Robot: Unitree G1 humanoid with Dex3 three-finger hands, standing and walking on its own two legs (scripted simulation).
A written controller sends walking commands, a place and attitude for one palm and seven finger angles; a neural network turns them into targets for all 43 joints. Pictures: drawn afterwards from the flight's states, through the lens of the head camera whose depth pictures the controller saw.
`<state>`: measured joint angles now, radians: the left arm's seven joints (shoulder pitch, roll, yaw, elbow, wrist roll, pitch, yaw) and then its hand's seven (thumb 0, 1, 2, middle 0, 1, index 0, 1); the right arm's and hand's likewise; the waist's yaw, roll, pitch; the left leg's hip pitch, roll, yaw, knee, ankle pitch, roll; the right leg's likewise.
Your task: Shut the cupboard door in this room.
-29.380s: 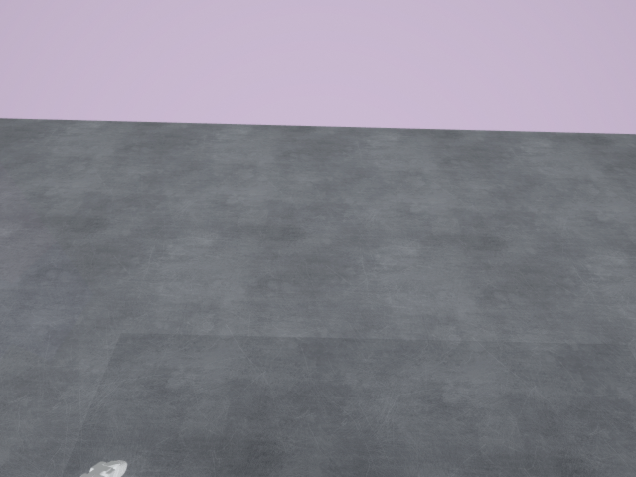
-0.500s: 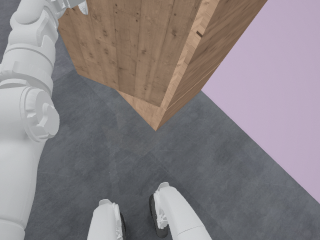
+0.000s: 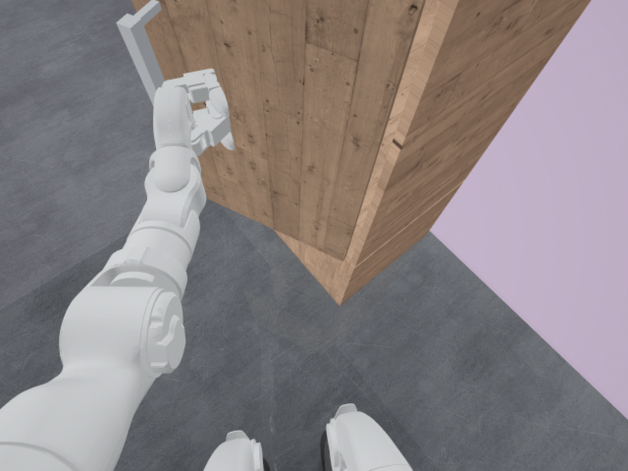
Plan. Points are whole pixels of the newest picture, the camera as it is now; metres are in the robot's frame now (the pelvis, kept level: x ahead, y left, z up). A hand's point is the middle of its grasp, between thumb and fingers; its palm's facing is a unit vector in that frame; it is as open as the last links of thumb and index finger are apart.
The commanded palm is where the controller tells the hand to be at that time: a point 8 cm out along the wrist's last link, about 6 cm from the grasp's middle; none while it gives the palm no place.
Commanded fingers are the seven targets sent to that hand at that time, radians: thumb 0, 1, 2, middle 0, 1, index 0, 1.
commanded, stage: pull the fist back off the door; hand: left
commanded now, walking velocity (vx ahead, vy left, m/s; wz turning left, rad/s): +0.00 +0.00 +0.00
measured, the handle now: (158, 61) +0.65 +0.13 +0.08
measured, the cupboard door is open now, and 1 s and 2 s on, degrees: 24 24 24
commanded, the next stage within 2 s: draw the hand back to the body in 0.28 s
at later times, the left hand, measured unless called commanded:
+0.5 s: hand (223, 149) +0.48 +0.05 +0.09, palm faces -0.02 -1.00 -0.03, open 3.1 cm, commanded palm +0.43 +0.11 +0.10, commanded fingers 0.00 0.90 0.90 -1.30 -1.50 -1.30 -1.50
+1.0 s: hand (94, 260) +0.33 +0.14 +0.15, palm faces -0.01 -0.99 -0.13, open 3.1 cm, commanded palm +0.29 +0.21 +0.17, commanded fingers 0.00 0.90 0.90 -1.00 -1.17 -1.00 -1.17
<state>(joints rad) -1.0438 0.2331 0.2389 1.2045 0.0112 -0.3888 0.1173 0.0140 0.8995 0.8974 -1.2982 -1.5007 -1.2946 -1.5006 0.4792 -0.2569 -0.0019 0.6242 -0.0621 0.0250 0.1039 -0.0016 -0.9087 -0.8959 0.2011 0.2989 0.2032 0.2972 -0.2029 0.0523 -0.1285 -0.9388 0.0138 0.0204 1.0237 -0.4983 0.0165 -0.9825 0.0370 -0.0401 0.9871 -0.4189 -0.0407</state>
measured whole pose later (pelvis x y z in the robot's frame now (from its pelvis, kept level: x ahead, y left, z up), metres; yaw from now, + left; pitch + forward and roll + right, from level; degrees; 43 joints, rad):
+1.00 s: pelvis +0.00 +0.01 +0.06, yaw +1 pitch +3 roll +0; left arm -0.12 0.21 0.02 0.24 -0.12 -0.16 -0.03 0.02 0.90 0.90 -1.22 -1.41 -1.21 -1.41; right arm 0.22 -0.25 0.01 0.55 0.06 0.02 -0.05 0.01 -0.91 -0.90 0.20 0.30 0.20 0.30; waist -0.02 0.03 -0.06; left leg -0.32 -0.02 0.03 0.63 -0.36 0.03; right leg -0.38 0.02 -0.02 0.64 -0.31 -0.02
